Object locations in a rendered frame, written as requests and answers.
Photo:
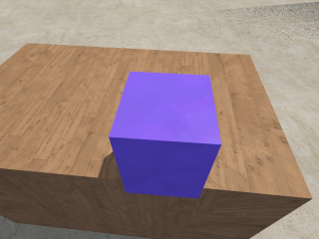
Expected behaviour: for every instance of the carton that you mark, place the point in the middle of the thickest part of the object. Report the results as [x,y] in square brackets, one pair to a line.
[165,135]

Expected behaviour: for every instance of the pedestal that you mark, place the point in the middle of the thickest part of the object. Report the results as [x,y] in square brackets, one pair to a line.
[58,104]

